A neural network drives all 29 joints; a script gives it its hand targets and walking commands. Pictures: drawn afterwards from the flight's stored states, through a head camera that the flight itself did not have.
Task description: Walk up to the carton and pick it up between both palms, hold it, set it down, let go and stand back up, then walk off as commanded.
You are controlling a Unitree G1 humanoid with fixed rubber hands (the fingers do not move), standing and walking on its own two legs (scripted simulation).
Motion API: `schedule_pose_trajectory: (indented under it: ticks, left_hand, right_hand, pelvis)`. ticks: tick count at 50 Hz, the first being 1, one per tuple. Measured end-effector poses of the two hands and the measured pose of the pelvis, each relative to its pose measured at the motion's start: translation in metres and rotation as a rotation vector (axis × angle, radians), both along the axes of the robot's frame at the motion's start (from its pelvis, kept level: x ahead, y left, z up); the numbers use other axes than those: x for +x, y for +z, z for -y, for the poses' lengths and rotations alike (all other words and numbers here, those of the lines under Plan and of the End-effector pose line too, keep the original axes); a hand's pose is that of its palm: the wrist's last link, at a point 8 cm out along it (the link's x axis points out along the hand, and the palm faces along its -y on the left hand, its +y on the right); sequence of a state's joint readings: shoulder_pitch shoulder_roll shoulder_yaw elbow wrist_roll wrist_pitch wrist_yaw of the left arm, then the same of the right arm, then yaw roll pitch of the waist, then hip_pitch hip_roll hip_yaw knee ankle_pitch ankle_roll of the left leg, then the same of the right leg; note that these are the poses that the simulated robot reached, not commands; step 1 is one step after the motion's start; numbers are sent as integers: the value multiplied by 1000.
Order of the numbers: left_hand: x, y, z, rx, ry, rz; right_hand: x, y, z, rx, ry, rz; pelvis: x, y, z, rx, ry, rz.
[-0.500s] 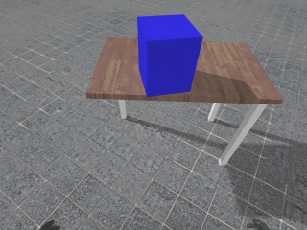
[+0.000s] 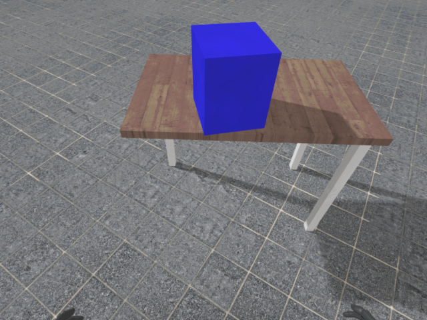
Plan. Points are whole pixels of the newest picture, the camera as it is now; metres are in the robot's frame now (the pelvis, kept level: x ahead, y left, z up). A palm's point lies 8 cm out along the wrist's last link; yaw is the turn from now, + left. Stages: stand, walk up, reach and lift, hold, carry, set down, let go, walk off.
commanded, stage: stand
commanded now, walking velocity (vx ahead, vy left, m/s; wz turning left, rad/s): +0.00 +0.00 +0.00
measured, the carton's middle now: (229, 79) +0.78 -0.02 +0.05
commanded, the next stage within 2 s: none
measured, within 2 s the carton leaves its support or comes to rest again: neither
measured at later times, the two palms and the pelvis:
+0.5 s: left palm out of the picture +0.10 +0.30 -0.10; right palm out of the picture +0.12 -0.29 -0.08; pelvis +0.00 +0.00 +0.00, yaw +0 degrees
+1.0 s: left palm out of the picture +0.10 +0.30 -0.09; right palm out of the picture +0.12 -0.30 -0.08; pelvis +0.00 +0.00 +0.00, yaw +0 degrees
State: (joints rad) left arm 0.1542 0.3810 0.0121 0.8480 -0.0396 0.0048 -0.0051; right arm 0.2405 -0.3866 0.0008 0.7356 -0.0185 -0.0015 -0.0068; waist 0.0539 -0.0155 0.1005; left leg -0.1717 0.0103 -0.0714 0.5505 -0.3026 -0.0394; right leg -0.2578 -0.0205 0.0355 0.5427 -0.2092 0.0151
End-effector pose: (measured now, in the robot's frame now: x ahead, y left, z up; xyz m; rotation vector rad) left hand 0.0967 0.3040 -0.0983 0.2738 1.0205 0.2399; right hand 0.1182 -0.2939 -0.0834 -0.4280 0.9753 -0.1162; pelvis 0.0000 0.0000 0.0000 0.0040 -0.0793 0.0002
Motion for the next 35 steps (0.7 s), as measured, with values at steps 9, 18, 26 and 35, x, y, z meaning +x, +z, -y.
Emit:
schedule_pose_trajectory:
  ticks: [9,18,26,35]
  left_hand:
    - [2,0,0,0,-1,3]
    - [1,1,0,2,0,4]
    - [1,2,1,3,0,5]
    - [0,3,1,5,1,5]
  right_hand:
    - [1,0,0,0,0,1]
    - [0,0,0,2,0,3]
    - [0,0,1,3,0,4]
    - [0,0,1,5,0,6]
  pelvis:
    - [0,0,0,0,0,-1]
    - [0,0,1,1,0,1]
    - [0,0,1,1,0,2]
    - [0,1,2,2,0,3]
